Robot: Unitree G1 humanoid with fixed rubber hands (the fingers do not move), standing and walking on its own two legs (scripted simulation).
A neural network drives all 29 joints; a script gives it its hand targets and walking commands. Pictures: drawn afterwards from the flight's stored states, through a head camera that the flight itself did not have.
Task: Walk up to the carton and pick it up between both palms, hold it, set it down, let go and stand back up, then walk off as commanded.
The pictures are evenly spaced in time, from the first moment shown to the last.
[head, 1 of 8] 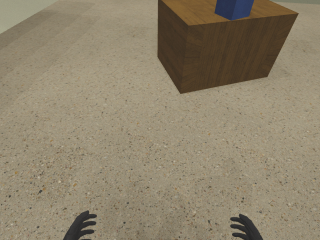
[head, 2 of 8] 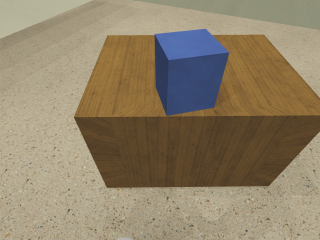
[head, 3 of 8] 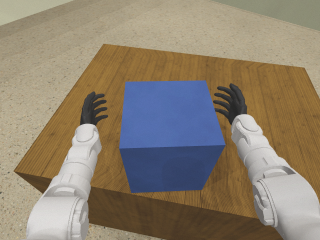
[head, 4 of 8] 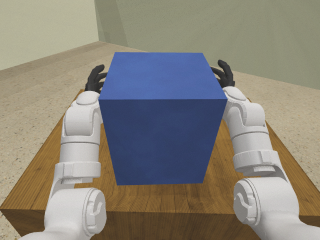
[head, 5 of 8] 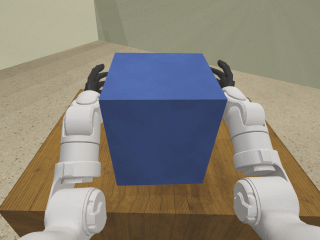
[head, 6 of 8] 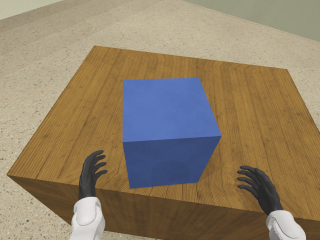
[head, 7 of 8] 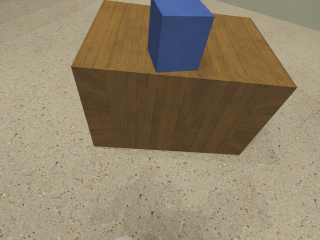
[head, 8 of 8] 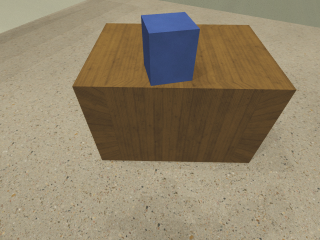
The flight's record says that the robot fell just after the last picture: no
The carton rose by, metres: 0.20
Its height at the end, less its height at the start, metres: +0.00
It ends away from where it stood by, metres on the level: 0.01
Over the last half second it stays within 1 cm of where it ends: yes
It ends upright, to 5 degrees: yes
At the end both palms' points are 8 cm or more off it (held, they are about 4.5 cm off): yes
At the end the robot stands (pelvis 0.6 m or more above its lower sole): yes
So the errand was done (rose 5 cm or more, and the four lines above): yes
